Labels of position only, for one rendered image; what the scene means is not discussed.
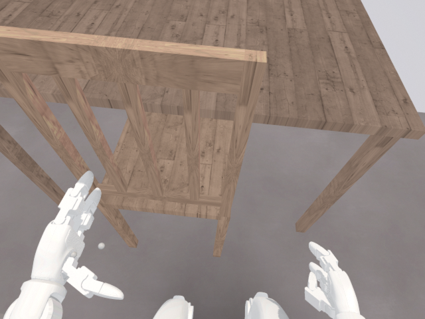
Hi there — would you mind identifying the chair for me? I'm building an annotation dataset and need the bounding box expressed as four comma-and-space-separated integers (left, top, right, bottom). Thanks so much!
0, 26, 267, 257

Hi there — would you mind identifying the robot right hand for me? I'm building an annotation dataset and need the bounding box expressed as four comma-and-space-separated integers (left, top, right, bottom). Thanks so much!
305, 242, 360, 319

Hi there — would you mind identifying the table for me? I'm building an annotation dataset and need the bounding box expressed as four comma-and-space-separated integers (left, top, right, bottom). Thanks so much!
0, 0, 425, 233

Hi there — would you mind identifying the robot right shin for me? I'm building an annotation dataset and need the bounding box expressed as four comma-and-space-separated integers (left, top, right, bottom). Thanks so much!
254, 292, 268, 298

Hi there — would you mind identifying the robot right thigh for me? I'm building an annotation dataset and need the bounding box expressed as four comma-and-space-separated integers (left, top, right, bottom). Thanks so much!
245, 296, 289, 319

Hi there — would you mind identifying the robot left forearm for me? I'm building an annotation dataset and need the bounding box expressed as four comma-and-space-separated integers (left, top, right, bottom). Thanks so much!
3, 279, 67, 319

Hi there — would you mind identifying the robot left hand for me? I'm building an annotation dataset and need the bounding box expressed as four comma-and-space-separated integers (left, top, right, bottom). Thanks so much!
31, 171, 124, 300

